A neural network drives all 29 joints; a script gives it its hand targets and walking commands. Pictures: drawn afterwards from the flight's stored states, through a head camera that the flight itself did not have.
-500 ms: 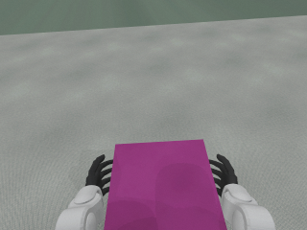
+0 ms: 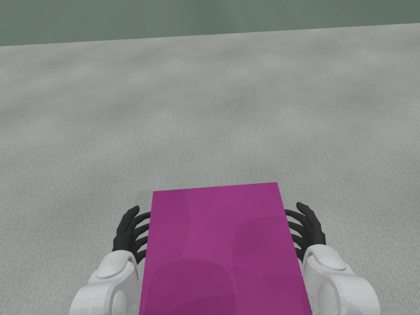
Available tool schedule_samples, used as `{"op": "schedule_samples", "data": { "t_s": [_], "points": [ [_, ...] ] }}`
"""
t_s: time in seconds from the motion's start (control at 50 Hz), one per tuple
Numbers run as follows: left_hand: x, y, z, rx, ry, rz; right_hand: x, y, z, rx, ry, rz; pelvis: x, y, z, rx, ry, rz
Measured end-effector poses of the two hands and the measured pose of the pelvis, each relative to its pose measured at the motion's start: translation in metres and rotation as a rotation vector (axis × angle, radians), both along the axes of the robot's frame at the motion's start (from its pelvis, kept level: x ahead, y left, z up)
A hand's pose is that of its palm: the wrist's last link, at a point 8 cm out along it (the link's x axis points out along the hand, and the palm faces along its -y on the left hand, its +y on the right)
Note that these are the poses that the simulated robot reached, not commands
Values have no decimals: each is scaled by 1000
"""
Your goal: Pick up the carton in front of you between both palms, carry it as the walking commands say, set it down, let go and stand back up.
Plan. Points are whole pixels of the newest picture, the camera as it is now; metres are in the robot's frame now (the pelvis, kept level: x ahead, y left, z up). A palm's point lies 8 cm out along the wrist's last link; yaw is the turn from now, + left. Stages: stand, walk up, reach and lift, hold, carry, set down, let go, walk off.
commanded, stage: carry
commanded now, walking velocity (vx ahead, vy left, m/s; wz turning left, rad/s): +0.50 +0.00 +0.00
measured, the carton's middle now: (221, 271) +0.22 +0.00 +0.01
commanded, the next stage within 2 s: none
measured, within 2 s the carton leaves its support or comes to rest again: neither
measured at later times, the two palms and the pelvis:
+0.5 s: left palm (154, 129) +0.57 +0.17 +0.06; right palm (269, 132) +0.54 -0.13 +0.06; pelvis +0.34 +0.04 +0.00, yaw -4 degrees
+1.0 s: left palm (183, 65) +0.91 +0.11 +0.07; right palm (268, 63) +0.92 -0.19 +0.06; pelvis +0.69 -0.04 -0.01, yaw +1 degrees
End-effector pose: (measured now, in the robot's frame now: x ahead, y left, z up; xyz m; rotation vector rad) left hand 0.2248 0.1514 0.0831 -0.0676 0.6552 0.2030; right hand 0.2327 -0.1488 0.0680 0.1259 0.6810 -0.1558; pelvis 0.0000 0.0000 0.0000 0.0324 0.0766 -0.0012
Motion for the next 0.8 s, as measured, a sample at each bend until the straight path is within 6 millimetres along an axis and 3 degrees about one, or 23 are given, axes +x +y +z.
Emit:
{"op": "schedule_samples", "data": {
  "t_s": [0.18, 0.26, 0.34, 0.42, 0.5, 0.66, 0.8],
  "points": [
    [118, -6, 14, 4, -50, -42, 108, -6, 15, -2, -51, -34, 119, 3, -1, 3, -7, -17],
    [181, 1, 0, -10, -44, -54, 166, 1, 5, -15, -46, -48, 181, 12, -14, -5, -10, -33],
    [251, 11, -26, -31, -28, -74, 230, 11, -15, -38, -28, -68, 249, 26, -34, -3, -26, -54],
    [305, 16, -35, -39, 55, -103, 273, 17, -23, -51, 55, -93, 296, 36, -22, -23, -21, -66],
    [350, 17, -26, -44, 71, -126, 312, 19, -12, -58, 72, -114, 343, 40, -5, -53, -19, -66],
    [449, 14, -8, -52, 4, -97, 420, 14, 10, -66, 2, -82, 448, 29, 3, -63, -15, -47],
    [554, -10, -9, -40, -54, -65, 534, -10, 3, -42, -59, -58, 557, 0, -18, -43, -30, -22]
  ]
}}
